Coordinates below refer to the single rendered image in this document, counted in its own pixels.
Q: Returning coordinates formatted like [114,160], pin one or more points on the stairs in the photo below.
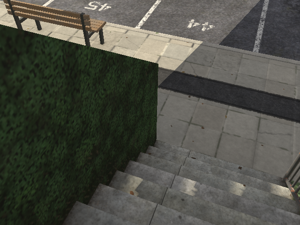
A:
[170,185]

